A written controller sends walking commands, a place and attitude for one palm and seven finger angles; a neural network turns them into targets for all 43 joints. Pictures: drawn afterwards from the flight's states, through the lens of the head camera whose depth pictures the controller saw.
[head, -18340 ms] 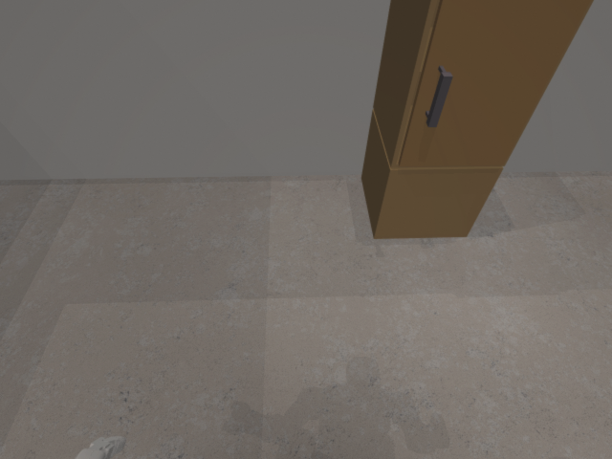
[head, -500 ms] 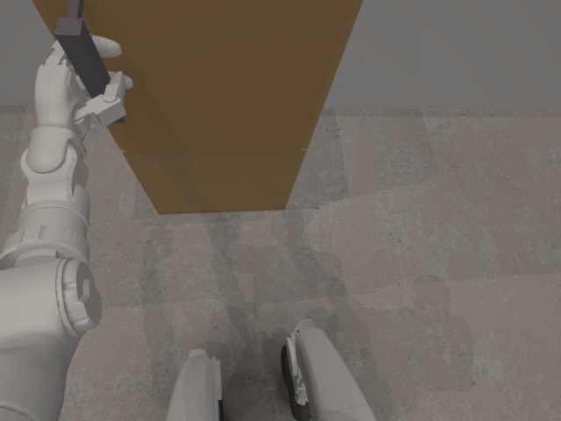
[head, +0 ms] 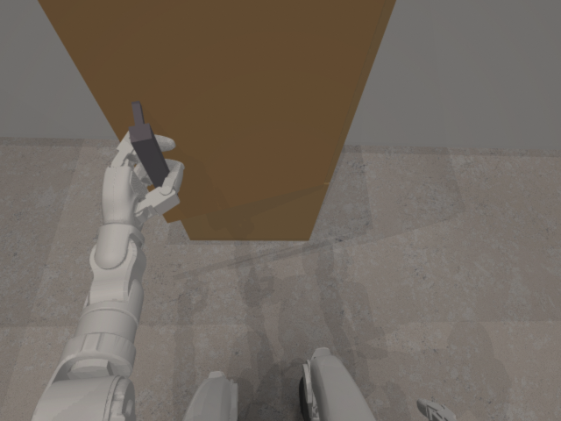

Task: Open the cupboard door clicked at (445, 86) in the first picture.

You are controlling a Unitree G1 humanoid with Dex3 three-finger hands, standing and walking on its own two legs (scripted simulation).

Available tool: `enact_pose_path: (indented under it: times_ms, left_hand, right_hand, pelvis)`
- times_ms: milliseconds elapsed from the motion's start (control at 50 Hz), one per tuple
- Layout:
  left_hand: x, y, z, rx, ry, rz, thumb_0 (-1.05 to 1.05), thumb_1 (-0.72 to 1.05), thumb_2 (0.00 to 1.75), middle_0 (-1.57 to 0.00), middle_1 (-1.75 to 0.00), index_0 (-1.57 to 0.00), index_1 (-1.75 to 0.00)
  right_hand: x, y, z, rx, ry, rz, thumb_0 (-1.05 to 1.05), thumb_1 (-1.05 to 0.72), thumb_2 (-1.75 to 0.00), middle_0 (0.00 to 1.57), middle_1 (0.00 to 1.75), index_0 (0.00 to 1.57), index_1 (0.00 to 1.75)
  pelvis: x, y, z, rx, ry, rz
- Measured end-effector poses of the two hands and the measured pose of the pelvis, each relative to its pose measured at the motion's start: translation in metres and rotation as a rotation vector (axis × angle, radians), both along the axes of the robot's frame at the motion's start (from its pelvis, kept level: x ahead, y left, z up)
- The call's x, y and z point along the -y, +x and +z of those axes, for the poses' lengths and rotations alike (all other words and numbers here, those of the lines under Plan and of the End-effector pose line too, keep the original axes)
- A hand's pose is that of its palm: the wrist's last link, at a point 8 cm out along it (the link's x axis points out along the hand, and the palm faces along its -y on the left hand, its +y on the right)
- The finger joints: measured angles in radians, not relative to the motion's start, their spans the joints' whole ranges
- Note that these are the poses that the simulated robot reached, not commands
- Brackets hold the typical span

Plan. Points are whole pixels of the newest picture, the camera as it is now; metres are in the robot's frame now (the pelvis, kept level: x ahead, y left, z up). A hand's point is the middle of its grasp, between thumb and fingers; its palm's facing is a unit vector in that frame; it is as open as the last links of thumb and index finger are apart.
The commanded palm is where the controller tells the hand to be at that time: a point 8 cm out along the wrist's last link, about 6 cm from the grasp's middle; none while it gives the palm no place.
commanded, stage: pull the door open along its arc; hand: left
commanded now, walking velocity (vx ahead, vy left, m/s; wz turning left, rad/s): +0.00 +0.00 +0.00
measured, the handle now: (154, 155) +0.48 +0.17 +0.03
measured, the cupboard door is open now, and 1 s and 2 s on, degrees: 17 45 48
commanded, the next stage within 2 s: open thumb and fingers to let go in 0.46 s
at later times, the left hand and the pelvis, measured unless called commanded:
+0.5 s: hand (250, 273) +0.30 +0.03 +0.03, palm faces +0.27 -0.96 -0.04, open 6.4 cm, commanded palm +0.25 +0.07 +0.03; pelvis +0.01 -0.03 +0.01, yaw +3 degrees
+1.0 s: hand (244, 275) +0.30 +0.04 +0.03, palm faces +0.36 -0.93 -0.03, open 11.1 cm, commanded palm +0.25 +0.08 +0.03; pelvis -0.01 -0.04 +0.00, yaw +5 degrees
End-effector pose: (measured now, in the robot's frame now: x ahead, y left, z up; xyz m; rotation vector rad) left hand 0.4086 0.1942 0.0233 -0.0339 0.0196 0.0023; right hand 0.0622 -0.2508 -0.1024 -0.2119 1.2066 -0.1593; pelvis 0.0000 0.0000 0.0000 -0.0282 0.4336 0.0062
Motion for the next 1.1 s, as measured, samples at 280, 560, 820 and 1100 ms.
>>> enact_pose_path:
  times_ms: [280,560,820,1100]
  left_hand:
    - [0.069,-0.086,0.004,-0.008,0.023,0.386,0.02,0.67,0.76,-0.3,-1.33,-0.34,-1.32]
    - [0.123,-0.142,0.009,-0.046,0.075,0.265,0.02,0.64,0.71,-0.3,-1.3,-0.35,-1.34]
    - [0.113,-0.14,0.007,-0.033,0.065,0.387,0.01,0.42,0.69,-0.36,-1.3,-0.36,-1.31]
    - [0.117,-0.144,0.006,-0.011,0.063,0.354,0.0,-0.31,0.38,-0.3,-1.19,-0.31,-1.19]
  right_hand:
    - [-0.023,0.1,0.006,0.237,0.06,0.197,0.01,-0.9,-0.9,0.2,0.3,0.2,0.3]
    - [-0.028,0.135,0.016,0.378,0.103,0.242,0.01,-0.9,-0.9,0.2,0.3,0.2,0.3]
    - [-0.009,0.122,0.002,0.351,0.08,0.253,0.01,-0.9,-0.9,0.2,0.3,0.2,0.3]
    - [0.0,0.089,-0.003,0.321,0.046,0.223,0.02,-0.9,-0.9,0.2,0.3,0.2,0.3]
  pelvis:
    - [0.012,0.003,0.003,0.05,0.018,0.029]
    - [0.03,0.01,0.007,0.091,0.032,0.05]
    - [0.043,-0.003,0.001,0.094,0.048,0.067]
    - [0.037,-0.017,-0.003,0.105,0.046,0.061]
